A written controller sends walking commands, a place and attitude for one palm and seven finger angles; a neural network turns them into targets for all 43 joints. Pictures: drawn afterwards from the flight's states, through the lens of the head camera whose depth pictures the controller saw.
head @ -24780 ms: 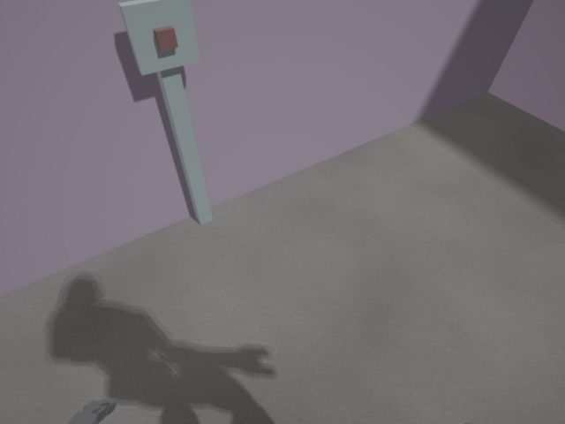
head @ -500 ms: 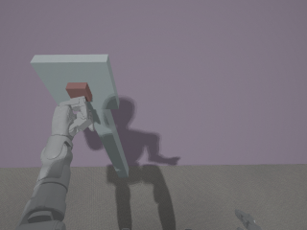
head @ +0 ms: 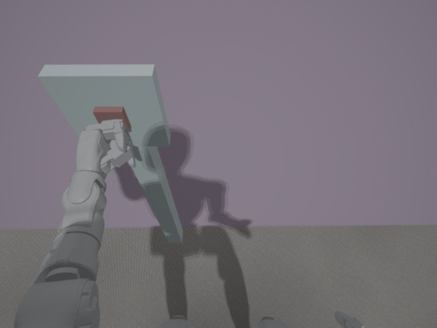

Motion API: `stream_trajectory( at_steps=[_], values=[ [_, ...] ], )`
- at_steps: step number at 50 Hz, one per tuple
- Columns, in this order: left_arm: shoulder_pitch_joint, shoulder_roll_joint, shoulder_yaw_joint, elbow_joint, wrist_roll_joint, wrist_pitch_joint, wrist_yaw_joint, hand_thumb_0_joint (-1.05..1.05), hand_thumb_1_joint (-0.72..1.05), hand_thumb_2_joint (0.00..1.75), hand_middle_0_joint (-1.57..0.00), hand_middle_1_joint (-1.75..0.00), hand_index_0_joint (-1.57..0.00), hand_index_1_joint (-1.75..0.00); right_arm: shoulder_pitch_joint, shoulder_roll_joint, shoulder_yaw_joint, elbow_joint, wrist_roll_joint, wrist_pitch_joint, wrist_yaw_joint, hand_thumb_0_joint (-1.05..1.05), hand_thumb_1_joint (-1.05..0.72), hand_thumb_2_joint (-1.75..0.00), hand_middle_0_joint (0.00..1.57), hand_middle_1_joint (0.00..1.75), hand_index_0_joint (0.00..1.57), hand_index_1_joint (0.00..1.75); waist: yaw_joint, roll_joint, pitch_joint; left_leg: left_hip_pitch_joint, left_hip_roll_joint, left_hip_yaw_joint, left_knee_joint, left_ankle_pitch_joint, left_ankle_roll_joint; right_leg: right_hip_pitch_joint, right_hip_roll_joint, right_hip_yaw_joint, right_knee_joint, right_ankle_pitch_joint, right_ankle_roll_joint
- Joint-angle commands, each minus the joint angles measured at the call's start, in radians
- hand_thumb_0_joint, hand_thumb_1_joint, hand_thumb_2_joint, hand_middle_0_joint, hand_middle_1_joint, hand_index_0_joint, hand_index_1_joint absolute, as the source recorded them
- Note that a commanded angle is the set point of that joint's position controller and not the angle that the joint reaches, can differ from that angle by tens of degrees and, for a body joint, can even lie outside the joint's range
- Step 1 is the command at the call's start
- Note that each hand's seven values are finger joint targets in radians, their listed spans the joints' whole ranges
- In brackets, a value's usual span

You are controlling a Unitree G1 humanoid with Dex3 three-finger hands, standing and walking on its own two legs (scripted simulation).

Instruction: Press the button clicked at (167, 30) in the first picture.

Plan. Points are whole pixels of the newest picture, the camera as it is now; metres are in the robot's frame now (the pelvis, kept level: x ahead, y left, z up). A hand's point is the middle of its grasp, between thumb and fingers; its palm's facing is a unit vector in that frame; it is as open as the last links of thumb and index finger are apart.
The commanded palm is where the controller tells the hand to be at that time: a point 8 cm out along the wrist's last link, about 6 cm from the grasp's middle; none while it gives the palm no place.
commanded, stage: press the button with the knuckle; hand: left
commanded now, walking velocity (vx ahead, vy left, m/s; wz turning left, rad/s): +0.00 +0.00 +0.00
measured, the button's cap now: (113, 116) +0.47 +0.21 +0.11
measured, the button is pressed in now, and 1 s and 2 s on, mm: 8 0 0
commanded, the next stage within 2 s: hold the button down briefly in 0.16 s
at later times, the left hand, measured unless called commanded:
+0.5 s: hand (127, 147) +0.42 +0.18 +0.07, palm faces +0.03 -1.00 -0.03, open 3.6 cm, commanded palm +0.43 +0.22 +0.08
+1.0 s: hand (127, 154) +0.40 +0.18 +0.07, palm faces +0.04 -1.00 -0.02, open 3.4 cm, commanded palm +0.37 +0.22 +0.08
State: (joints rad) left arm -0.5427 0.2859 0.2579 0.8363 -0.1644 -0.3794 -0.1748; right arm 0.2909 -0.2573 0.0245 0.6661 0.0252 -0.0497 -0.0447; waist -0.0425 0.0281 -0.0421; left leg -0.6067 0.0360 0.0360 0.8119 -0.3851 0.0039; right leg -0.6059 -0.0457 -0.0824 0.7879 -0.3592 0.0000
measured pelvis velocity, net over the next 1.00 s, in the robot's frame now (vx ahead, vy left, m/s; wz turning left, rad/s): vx -0.02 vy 0.01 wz -0.02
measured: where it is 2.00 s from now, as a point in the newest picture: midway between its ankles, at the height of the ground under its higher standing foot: outside the picture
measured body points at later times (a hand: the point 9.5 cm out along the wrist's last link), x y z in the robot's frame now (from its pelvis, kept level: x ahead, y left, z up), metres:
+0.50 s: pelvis -0.04 +0.00 -0.01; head +0.05 +0.00 +0.43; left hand +0.41 +0.24 +0.08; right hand +0.03 -0.27 -0.13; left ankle +0.01 +0.12 -0.70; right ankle +0.02 -0.12 -0.70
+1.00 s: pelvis -0.02 +0.01 +0.00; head +0.05 +0.00 +0.44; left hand +0.40 +0.23 +0.08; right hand +0.06 -0.25 -0.12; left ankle +0.01 +0.12 -0.70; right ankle +0.02 -0.12 -0.70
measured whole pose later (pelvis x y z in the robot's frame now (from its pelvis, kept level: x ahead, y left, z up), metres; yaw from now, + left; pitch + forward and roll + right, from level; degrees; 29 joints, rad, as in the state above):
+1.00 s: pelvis -0.02 +0.01 +0.00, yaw -1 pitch +11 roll -1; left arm -0.54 0.30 0.27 0.84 -0.18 -0.38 -0.17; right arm 0.34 -0.27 0.03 0.62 0.03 -0.05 -0.04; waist -0.06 0.03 -0.06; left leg -0.66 0.04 0.05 0.85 -0.38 0.01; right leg -0.66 -0.03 -0.06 0.81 -0.34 0.00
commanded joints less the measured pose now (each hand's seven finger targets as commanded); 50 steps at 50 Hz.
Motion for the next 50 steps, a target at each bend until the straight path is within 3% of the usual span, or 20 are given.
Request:
stream_trajectory(
  at_steps=[1, 2, 4, 6, 8, 11, 15, 19, 21, 23, 28, 29, 33, 35, 39, 42, 43, 48, 49, 50],
  values=[
    [-0.600, 0.179, 0.003, -0.155, -0.006, -0.055, 0.005, 0.00, 0.90, 0.90, -1.30, -1.50, -1.30, -1.50, 0.062, -0.147, -0.052, -0.078, 0.000, -0.033, -0.015, 0.00, -0.90, -0.90, 0.20, 0.30, 0.20, 0.30, -0.087, -0.015, -0.341, 0.182, -0.028, -0.057, -0.103, 0.155, 0.012, 0.081, 0.054, 0.047, -0.099, 0.183, -0.015],
    [-0.613, 0.217, 0.031, -0.124, -0.002, -0.058, 0.007, 0.00, 0.90, 0.90, -1.30, -1.50, -1.30, -1.50, 0.067, -0.152, -0.051, -0.072, -0.001, -0.030, -0.018, 0.00, -0.90, -0.90, 0.20, 0.30, 0.20, 0.30, -0.083, -0.030, -0.345, 0.166, -0.029, -0.059, -0.101, 0.140, 0.012, 0.085, 0.053, 0.050, -0.096, 0.172, -0.014],
    [-0.655, 0.226, 0.031, -0.092, 0.001, -0.063, 0.004, 0.00, 0.90, 0.90, -1.30, -1.50, -1.30, -1.50, 0.070, -0.152, -0.048, -0.068, 0.000, -0.032, -0.018, 0.00, -0.90, -0.90, 0.20, 0.30, 0.20, 0.30, -0.091, -0.032, -0.340, 0.146, -0.032, -0.057, -0.100, 0.106, 0.016, 0.080, 0.052, 0.056, -0.101, 0.144, -0.011],
    [-0.675, 0.257, 0.046, -0.087, 0.008, -0.076, 0.001, 0.00, 0.90, 0.90, -1.30, -1.50, -1.30, -1.50, 0.075, -0.156, -0.046, -0.070, -0.003, -0.031, -0.019, 0.00, -0.90, -0.90, 0.20, 0.30, 0.20, 0.30, -0.086, 0.002, -0.369, 0.146, -0.034, -0.061, -0.096, 0.107, 0.016, 0.081, 0.053, 0.058, -0.090, 0.140, -0.015],
    [-0.712, 0.246, 0.027, -0.065, 0.009, -0.079, -0.007, 0.00, 0.90, 0.90, -1.30, -1.50, -1.30, -1.50, 0.075, -0.154, -0.042, -0.066, -0.001, -0.031, -0.018, 0.00, -0.90, -0.90, 0.20, 0.30, 0.20, 0.30, -0.100, 0.034, -0.359, 0.150, -0.034, -0.063, -0.091, 0.094, 0.015, 0.055, 0.053, 0.059, -0.094, 0.126, -0.015],
    [-0.748, 0.279, 0.042, -0.009, 0.003, -0.077, -0.010, 0.00, 0.90, 0.90, -1.30, -1.50, -1.30, -1.50, 0.079, -0.162, -0.038, -0.063, 0.001, -0.030, -0.021, 0.00, -0.90, -0.90, 0.20, 0.30, 0.20, 0.30, -0.117, -0.020, -0.314, 0.090, -0.031, -0.068, -0.090, 0.009, 0.021, 0.030, 0.056, 0.066, -0.106, 0.044, -0.010],
    [-0.774, 0.322, 0.063, 0.020, -0.003, -0.075, -0.018, 0.00, 0.90, 0.90, -1.30, -1.50, -1.30, -1.50, 0.080, -0.169, -0.032, -0.070, 0.006, -0.037, -0.027, 0.00, -0.90, -0.90, 0.20, 0.30, 0.20, 0.30, -0.115, 0.004, -0.319, 0.045, -0.034, -0.065, -0.092, -0.056, 0.021, 0.033, 0.051, 0.081, -0.110, -0.021, -0.008],
    [-0.812, 0.274, 0.020, 0.019, -0.007, -0.072, -0.017, 0.00, 0.90, 0.90, -1.30, -1.50, -1.30, -1.50, 0.089, -0.168, -0.031, -0.070, 0.006, -0.048, -0.027, 0.00, -0.90, -0.90, 0.20, 0.30, 0.20, 0.30, -0.130, 0.042, -0.333, 0.062, -0.033, -0.074, -0.094, -0.100, 0.019, -0.010, 0.052, 0.073, -0.102, -0.048, -0.007],
    [-0.807, 0.319, 0.050, 0.028, -0.006, -0.071, -0.010, 0.00, 0.90, 0.90, -1.30, -1.50, -1.30, -1.50, 0.095, -0.176, -0.032, -0.072, 0.005, -0.050, -0.029, 0.00, -0.90, -0.90, 0.20, 0.30, 0.20, 0.30, -0.130, 0.005, -0.348, 0.039, -0.033, -0.073, -0.085, -0.104, 0.024, 0.005, 0.053, 0.082, -0.106, -0.059, -0.005],
    [-0.813, 0.300, 0.030, 0.036, -0.006, -0.066, -0.009, 0.00, 0.90, 0.90, -1.30, -1.50, -1.30, -1.50, 0.096, -0.175, -0.030, -0.073, 0.006, -0.055, -0.030, 0.00, -0.90, -0.90, 0.20, 0.30, 0.20, 0.30, -0.135, -0.004, -0.339, 0.019, -0.033, -0.068, -0.085, -0.123, 0.025, 0.005, 0.050, 0.088, -0.111, -0.077, -0.001],
    [-0.828, 0.343, 0.049, 0.029, -0.002, -0.070, -0.008, 0.00, 0.90, 0.90, -1.30, -1.50, -1.30, -1.50, 0.103, -0.180, -0.028, -0.075, 0.008, -0.062, -0.032, 0.00, -0.90, -0.90, 0.20, 0.30, 0.20, 0.30, -0.135, -0.006, -0.347, -0.012, -0.033, -0.064, -0.076, -0.138, 0.027, 0.011, 0.047, 0.100, -0.112, -0.104, 0.001],
    [-0.823, 0.319, 0.031, 0.031, 0.001, -0.069, -0.009, 0.00, 0.90, 0.90, -1.30, -1.50, -1.30, -1.50, 0.100, -0.177, -0.029, -0.079, 0.008, -0.065, -0.031, 0.00, -0.90, -0.90, 0.20, 0.30, 0.20, 0.30, -0.134, 0.015, -0.343, -0.003, -0.034, -0.065, -0.078, -0.142, 0.025, -0.001, 0.049, 0.097, -0.109, -0.105, -0.001],
    [-0.768, 0.332, 0.066, 0.026, 0.002, -0.071, -0.008, 0.00, 0.90, 0.90, -1.30, -1.50, -1.30, -1.50, 0.105, -0.177, -0.035, -0.090, 0.002, -0.063, -0.023, 0.00, -0.90, -0.90, 0.20, 0.30, 0.20, 0.30, -0.109, 0.024, -0.376, 0.010, -0.036, -0.068, -0.076, -0.112, 0.023, 0.018, 0.051, 0.090, -0.100, -0.083, -0.008],
    [-0.739, 0.311, 0.062, 0.028, -0.004, -0.066, -0.010, 0.00, 0.90, 0.90, -1.30, -1.50, -1.30, -1.50, 0.098, -0.174, -0.034, -0.099, 0.002, -0.062, -0.020, 0.00, -0.90, -0.90, 0.20, 0.30, 0.20, 0.30, -0.106, -0.002, -0.346, -0.005, -0.036, -0.062, -0.078, -0.127, 0.024, 0.017, 0.050, 0.094, -0.111, -0.103, -0.006],
    [-0.623, 0.318, 0.089, -0.030, -0.006, -0.076, -0.014, 0.00, 0.90, 0.90, -1.30, -1.50, -1.30, -1.50, 0.087, -0.171, -0.042, -0.124, 0.001, -0.055, -0.014, 0.00, -0.90, -0.90, 0.20, 0.30, 0.20, 0.30, -0.062, 0.024, -0.380, 0.032, -0.033, -0.055, -0.089, -0.073, 0.021, 0.060, 0.052, 0.086, -0.102, -0.059, -0.014],
    [-0.537, 0.285, 0.078, -0.075, -0.010, -0.074, -0.012, 0.00, 0.90, 0.90, -1.30, -1.50, -1.30, -1.50, 0.078, -0.164, -0.043, -0.142, 0.003, -0.049, -0.010, 0.00, -0.90, -0.90, 0.20, 0.30, 0.20, 0.30, -0.048, -0.010, -0.365, 0.042, -0.029, -0.054, -0.100, -0.030, 0.021, 0.086, 0.056, 0.074, -0.101, -0.016, -0.015],
    [-0.516, 0.259, 0.056, -0.115, -0.012, -0.071, -0.012, 0.00, 0.90, 0.90, -1.30, -1.50, -1.30, -1.50, 0.070, -0.161, -0.044, -0.152, 0.006, -0.047, -0.009, 0.00, -0.90, -0.90, 0.20, 0.30, 0.20, 0.30, -0.045, 0.024, -0.369, 0.064, -0.029, -0.051, -0.106, -0.023, 0.020, 0.080, 0.057, 0.071, -0.102, -0.007, -0.017],
    [-0.358, 0.204, 0.040, -0.240, -0.023, -0.052, 0.010, 0.00, 0.90, 0.90, -1.30, -1.50, -1.30, -1.50, 0.050, -0.153, -0.052, -0.172, 0.009, -0.044, -0.003, 0.00, -0.90, -0.90, 0.20, 0.30, 0.20, 0.30, -0.018, 0.017, -0.351, 0.129, -0.022, -0.053, -0.128, 0.059, 0.014, 0.105, 0.061, 0.050, -0.104, 0.076, -0.022],
    [-0.343, 0.167, 0.011, -0.283, -0.026, -0.049, 0.012, 0.00, 0.90, 0.90, -1.30, -1.50, -1.30, -1.50, 0.043, -0.148, -0.052, -0.177, 0.009, -0.045, -0.002, 0.00, -0.90, -0.90, 0.20, 0.30, 0.20, 0.30, -0.025, 0.013, -0.353, 0.146, -0.022, -0.051, -0.129, 0.090, 0.015, 0.114, 0.061, 0.047, -0.103, 0.109, -0.022],
    [-0.295, 0.165, 0.020, -0.314, -0.029, -0.044, 0.017, 0.00, 0.90, 0.90, -1.30, -1.50, -1.30, -1.50, 0.039, -0.146, -0.054, -0.183, 0.009, -0.046, -0.001, 0.00, -0.90, -0.90, 0.20, 0.30, 0.20, 0.30, -0.010, 0.008, -0.359, 0.154, -0.023, -0.047, -0.131, 0.114, 0.014, 0.134, 0.060, 0.046, -0.103, 0.135, -0.023]
  ],
)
